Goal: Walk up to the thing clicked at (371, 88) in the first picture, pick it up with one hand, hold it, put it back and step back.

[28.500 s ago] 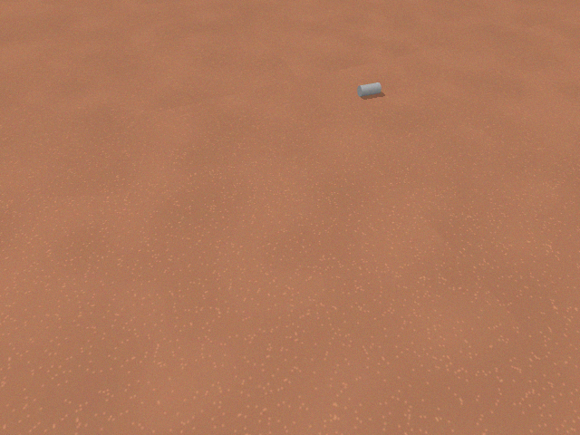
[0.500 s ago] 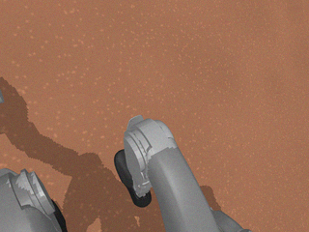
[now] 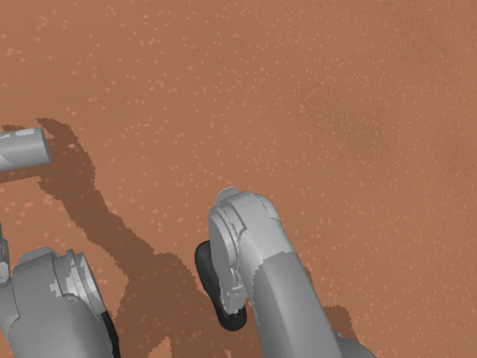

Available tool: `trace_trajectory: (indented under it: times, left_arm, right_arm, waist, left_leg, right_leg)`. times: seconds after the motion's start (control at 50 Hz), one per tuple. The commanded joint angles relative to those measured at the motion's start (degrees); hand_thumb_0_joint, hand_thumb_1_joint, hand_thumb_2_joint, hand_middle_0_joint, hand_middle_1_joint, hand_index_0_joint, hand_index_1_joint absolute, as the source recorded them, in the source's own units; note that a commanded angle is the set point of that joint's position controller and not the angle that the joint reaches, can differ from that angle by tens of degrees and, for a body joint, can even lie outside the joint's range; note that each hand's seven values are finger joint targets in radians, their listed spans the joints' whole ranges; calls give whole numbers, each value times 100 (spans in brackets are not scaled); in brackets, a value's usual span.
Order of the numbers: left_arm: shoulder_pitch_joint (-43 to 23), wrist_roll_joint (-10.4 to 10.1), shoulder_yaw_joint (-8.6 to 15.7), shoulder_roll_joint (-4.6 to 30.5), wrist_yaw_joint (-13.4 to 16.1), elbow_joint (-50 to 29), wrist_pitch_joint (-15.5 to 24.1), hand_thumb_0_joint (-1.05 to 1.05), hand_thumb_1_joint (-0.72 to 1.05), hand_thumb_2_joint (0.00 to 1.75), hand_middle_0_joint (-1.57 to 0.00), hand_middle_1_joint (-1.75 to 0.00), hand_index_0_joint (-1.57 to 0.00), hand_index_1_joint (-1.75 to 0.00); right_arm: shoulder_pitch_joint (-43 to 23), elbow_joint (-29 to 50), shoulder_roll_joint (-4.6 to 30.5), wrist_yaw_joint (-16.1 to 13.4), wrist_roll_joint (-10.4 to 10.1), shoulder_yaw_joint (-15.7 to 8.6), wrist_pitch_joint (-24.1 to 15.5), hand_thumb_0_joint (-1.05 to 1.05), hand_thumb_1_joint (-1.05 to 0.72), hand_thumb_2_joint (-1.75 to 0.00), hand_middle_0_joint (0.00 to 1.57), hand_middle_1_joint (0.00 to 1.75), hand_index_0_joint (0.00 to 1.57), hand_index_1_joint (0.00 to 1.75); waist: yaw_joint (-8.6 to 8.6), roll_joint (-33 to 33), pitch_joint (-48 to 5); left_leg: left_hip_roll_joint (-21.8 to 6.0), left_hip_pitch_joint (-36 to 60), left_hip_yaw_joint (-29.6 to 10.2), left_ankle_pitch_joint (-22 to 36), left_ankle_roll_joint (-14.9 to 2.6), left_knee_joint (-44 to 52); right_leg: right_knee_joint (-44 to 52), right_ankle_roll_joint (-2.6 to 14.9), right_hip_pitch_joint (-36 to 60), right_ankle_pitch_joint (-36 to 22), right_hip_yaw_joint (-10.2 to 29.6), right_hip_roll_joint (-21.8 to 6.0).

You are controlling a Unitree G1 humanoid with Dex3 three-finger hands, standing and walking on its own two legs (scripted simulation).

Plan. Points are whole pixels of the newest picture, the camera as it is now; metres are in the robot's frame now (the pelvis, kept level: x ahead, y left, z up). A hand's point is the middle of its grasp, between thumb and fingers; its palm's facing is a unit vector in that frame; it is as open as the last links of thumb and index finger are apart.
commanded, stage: withdraw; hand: left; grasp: from above
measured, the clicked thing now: (2, 151) +0.49 +0.24 -0.29
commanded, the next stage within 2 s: home in 0.62 s
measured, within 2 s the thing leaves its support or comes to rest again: neither
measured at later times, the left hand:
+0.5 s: hand out of the picture +0.46 +0.24 -0.09, palm faces -0.48 -0.06 -0.87, open 12.5 cm
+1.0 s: hand out of the picture +0.49 +0.27 -0.08, palm faces -0.34 -0.14 -0.93, open 11.7 cm
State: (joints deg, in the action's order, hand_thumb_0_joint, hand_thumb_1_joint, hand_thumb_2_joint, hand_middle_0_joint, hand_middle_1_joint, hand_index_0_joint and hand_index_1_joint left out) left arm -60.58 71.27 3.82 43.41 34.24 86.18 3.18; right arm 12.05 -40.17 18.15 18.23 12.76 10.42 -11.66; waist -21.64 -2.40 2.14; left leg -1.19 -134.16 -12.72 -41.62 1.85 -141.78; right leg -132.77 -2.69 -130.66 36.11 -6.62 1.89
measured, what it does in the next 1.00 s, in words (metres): stands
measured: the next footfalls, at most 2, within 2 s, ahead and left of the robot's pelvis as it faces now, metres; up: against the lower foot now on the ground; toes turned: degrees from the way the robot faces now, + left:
none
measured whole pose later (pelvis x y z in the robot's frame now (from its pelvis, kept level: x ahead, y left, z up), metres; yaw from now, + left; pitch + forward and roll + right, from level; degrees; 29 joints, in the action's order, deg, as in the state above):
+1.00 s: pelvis +0.01 +0.00 +0.04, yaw +6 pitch +37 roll -6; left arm -57.5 63.0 1.0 32.3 18.5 73.8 -1.5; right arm 11.9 -41.1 15.0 9.0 5.6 1.7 -1.8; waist -14.3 3.4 -7.0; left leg -0.7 -128.0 -6.6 -41.1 1.4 -131.7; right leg -127.3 -2.0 -126.3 38.3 -2.0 0.0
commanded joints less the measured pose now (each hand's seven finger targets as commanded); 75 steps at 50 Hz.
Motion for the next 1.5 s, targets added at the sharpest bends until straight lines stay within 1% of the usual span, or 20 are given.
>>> trace_trajectory:
  times: [0.0,0.04,0.1,0.18,0.24,0.4,0.54,0.7,0.76,0.86,0.94,0.96,1.0,1.06,1.1,1.12,1.2,1.3,1.32,1.48]
  left_arm:
    - [-1838,-430,-227,509,-101,-1286,-647,0,-36,87,-25,-83,-23,-85]
    - [-1971,-593,-417,205,-510,-1465,-825,0,-36,87,-25,-84,-23,-86]
    - [-1881,-758,-509,57,-1171,-1555,-927,0,-37,89,-25,-85,-23,-87]
    - [-1992,-919,-917,-606,-1984,-1077,-699,0,-33,86,-29,-81,-26,-84]
    - [-2122,-825,-1048,-498,-2297,-1092,-420,0,-30,85,-31,-79,-29,-82]
    - [-2157,-327,-685,251,-1817,-885,83,0,-23,79,-36,-72,-34,-75]
    - [-2595,-48,-517,410,-1065,-463,323,0,-19,73,-40,-69,-39,-70]
    - [-2738,-167,-258,605,-568,-1583,253,0,-25,76,-32,-75,-33,-74]
    - [-2662,-270,-254,578,-621,-1683,26,0,-18,85,-24,-73,-24,-75]
    - [-2035,-524,-219,399,-1004,-1854,-408,0,-3,97,-23,-67,-21,-69]
    - [-1094,-982,-53,183,-1516,-2136,-597,0,20,98,-23,-60,-21,-62]
    - [-548,-1154,-186,-193,-1689,-1947,-664,0,26,98,-23,-58,-21,-60]
    - [-30,-1578,74,-42,-1966,-2633,-698,0,37,102,-23,-58,-22,-59]
    - [452,-2276,-356,-698,-2471,-3922,-722,0,58,103,-23,-51,-22,-52]
    - [1113,-2668,-193,-695,-2614,-4244,-747,0,64,100,-22,-47,-22,-48]
    - [777,-2877,-475,-925,-2687,-5391,-653,0,68,95,-21,-42,-21,-42]
    - [1471,-3361,-294,-964,-2638,-6080,-719,0,89,90,-20,-30,-20,-30]
    - [2241,-3899,-239,-1308,-2432,-6522,-928,0,90,90,-20,-30,-20,-30]
    - [2551,-4038,-453,-1589,-2440,-6476,-999,0,90,90,-20,-30,-20,-30]
    - [4182,-5428,-474,-1941,-2501,-7245,-1555,0,90,90,-20,-30,-20,-30]
  right_arm:
    - [884,-135,1586,43,-421,-858,270,0,-91,-91,20,30,20,30]
    - [1098,-202,1538,-10,-530,-969,420,0,-91,-91,20,30,20,30]
    - [1294,-267,1478,-160,-624,-1149,686,0,-91,-91,20,30,20,30]
    - [1300,-138,1347,-486,-654,-1139,982,0,-91,-91,20,30,20,30]
    - [1131,29,1323,-771,-692,-1142,1078,0,-91,-91,20,30,20,30]
    - [877,297,1094,-1202,-636,-933,1134,0,-90,-91,20,30,20,30]
    - [1079,148,1236,-1258,-492,-847,856,0,-91,-90,20,30,20,30]
    - [1273,-6,1298,-1137,-356,-1053,636,0,-91,-90,20,30,20,30]
    - [1352,-86,1284,-1050,-378,-1107,677,0,-89,-89,20,30,20,30]
    - [1452,-180,1233,-967,-588,-1269,868,0,-89,-90,20,30,20,30]
    - [1453,-4,1205,-959,-779,-1420,1028,0,-89,-90,20,30,20,30]
    - [1412,27,1177,-948,-836,-1440,1081,0,-89,-90,20,30,20,30]
    - [1325,247,1192,-983,-914,-1550,1201,0,-89,-90,20,30,20,30]
    - [982,656,1044,-1047,-1044,-1616,1328,0,-89,-90,20,30,20,30]
    - [875,747,1069,-1153,-1113,-1682,1380,0,-90,-90,20,30,20,30]
    - [684,960,919,-1195,-1135,-1668,1361,0,-90,-90,20,30,20,30]
    - [386,988,806,-1421,-1256,-1691,1306,0,-90,-90,20,30,20,30]
    - [76,939,702,-1699,-1354,-1614,1101,0,-90,-90,20,30,20,30]
    - [-18,957,651,-1749,-1366,-1591,1047,0,-90,-90,20,30,20,30]
    - [-513,1157,445,-2138,-1479,-1381,654,0,-90,-90,20,30,20,30]
  waist:
    - [284,3278,-4870]
    - [118,2727,-4634]
    - [155,2202,-4564]
    - [-43,1045,-3600]
    - [94,811,-3385]
    - [428,1127,-3860]
    - [163,1416,-3920]
    - [292,2645,-5513]
    - [276,2609,-5556]
    - [590,2366,-5629]
    - [875,1924,-5437]
    - [922,1614,-5178]
    - [1090,1289,-5309]
    - [1125,976,-5046]
    - [1204,534,-4636]
    - [1260,784,-4967]
    - [1422,970,-4845]
    - [1564,1133,-4526]
    - [1513,1086,-4358]
    - [1527,600,-3574]
  left_leg:
    - [27,3459,883,1746,-192,1895]
    - [69,3021,958,1586,-290,1915]
    - [110,2991,995,1518,-317,2167]
    - [208,2136,1000,757,-388,2218]
    - [278,2140,1060,384,-364,2332]
    - [318,2304,1205,415,-362,2383]
    - [266,2413,1114,535,-348,2059]
    - [189,3655,1166,1270,-225,1995]
    - [159,3643,1214,1468,-265,1964]
    - [185,3703,1243,1912,-300,2236]
    - [216,3745,1213,2096,-320,2614]
    - [225,3656,1203,2053,-327,2706]
    - [235,3562,1239,1887,-388,2913]
    - [238,3505,1227,1284,-406,3339]
    - [235,3460,1122,870,-411,3588]
    - [225,3751,1183,875,-393,3727]
    - [160,4701,1000,719,-314,4344]
    - [137,5636,811,478,-263,5177]
    - [128,5723,835,471,-256,5303]
    - [137,6479,859,234,-312,6333]
  right_leg:
    - [1208,513,2352,-1835,-474,285]
    - [1447,485,2509,-1729,-356,292]
    - [1685,497,2766,-1566,-246,231]
    - [2150,556,2677,-582,-99,198]
    - [2335,588,2609,-16,-4,160]
    - [2103,517,2756,-13,143,87]
    - [1687,503,2244,-296,-57,34]
    - [1358,517,2569,-1181,-180,-18]
    - [1455,488,2772,-1486,-157,6]
    - [1652,501,3100,-1809,-102,29]
    - [1974,519,3415,-1819,-57,9]
    - [2094,517,3430,-1750,-42,-6]
    - [2413,484,3923,-1669,43,-9]
    - [2943,485,4203,-1076,126,-2]
    - [3251,486,4159,-657,129,-14]
    - [3435,481,4400,-660,206,-14]
    - [3756,472,4431,-606,258,-64]
    - [4232,445,4637,-512,301,-152]
    - [4355,438,4730,-492,296,-141]
    - [5616,376,5942,-229,441,-145]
